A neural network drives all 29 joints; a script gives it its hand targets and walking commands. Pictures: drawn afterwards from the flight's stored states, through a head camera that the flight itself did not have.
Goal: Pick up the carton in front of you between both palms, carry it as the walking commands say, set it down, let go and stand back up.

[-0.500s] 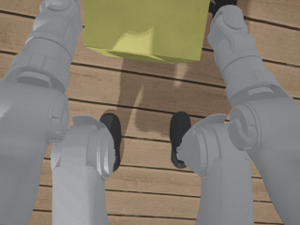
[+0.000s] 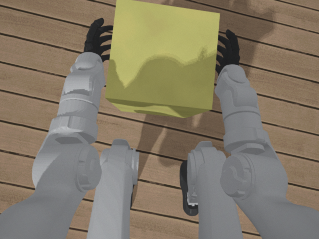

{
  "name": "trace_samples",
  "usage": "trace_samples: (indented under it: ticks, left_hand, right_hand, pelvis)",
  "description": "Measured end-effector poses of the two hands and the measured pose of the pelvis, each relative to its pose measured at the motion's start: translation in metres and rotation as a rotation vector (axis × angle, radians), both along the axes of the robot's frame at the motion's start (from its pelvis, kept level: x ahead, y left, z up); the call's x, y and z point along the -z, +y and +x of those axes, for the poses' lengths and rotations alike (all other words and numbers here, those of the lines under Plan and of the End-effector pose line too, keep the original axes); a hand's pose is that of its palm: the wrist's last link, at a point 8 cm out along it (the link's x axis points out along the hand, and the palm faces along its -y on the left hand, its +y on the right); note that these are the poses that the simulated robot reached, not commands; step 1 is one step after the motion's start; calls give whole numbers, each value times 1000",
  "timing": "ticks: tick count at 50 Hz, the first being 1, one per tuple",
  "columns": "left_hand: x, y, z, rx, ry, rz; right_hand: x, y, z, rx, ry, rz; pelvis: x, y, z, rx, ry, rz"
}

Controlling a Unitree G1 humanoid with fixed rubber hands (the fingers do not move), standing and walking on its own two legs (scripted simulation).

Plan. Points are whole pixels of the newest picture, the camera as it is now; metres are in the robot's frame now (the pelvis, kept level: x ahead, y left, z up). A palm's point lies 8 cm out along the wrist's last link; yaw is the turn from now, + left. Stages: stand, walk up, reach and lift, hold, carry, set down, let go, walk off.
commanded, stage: reach and lift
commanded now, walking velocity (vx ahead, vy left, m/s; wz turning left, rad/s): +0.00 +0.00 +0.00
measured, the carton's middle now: (159, 73) +0.51 +0.02 -0.14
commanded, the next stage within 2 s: none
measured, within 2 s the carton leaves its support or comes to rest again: neither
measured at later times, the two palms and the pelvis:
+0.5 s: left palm (69, 37) +0.47 +0.16 +0.07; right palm (272, 47) +0.47 -0.14 +0.08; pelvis +0.02 +0.00 +0.12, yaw +1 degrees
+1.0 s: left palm out of the picture +0.43 +0.16 +0.23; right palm out of the picture +0.43 -0.14 +0.24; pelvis +0.07 +0.00 +0.26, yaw +1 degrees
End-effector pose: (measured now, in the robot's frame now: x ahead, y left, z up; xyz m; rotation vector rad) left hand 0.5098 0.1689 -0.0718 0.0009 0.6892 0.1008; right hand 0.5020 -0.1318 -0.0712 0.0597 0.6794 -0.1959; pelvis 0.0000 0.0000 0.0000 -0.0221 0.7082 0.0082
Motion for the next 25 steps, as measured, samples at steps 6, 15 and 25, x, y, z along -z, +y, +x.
trace_samples:
  ticks: [6,15,25]
  left_hand:
    - [-44,-4,-9,6,13,5]
    - [-86,-9,-18,-3,-2,2]
    - [-142,-7,-37,-28,-8,-17]
  right_hand:
    - [-44,-4,-9,-3,13,-11]
    - [-89,-9,-14,-13,-4,-16]
    - [-148,-7,-27,-19,-11,-5]
  pelvis:
    - [-34,-1,-3,-12,20,-4]
    - [-72,-2,4,-3,36,5]
    - [-120,-3,22,-7,-17,9]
